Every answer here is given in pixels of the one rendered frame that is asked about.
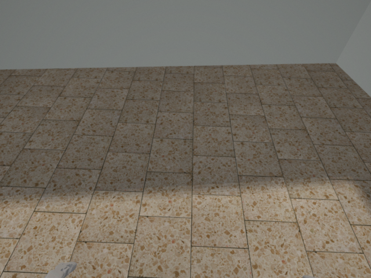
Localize left robot hand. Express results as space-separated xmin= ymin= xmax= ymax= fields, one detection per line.
xmin=44 ymin=262 xmax=77 ymax=278

